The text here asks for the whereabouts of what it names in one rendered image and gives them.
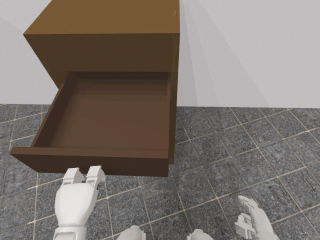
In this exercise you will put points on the left robot forearm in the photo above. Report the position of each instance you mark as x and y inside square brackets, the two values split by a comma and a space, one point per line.
[70, 232]

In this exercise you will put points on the cabinet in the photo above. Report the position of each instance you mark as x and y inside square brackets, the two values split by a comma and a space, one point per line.
[110, 36]

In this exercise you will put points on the drawer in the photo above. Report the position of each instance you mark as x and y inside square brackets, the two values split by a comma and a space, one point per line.
[119, 120]

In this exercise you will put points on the robot right hand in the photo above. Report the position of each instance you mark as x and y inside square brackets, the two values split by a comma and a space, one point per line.
[248, 226]

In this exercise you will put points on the left robot thigh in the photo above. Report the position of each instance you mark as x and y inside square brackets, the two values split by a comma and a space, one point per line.
[132, 234]

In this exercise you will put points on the left robot shin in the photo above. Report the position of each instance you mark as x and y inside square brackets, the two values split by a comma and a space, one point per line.
[135, 226]

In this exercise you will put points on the robot left hand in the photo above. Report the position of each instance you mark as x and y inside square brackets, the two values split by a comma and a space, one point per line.
[75, 201]

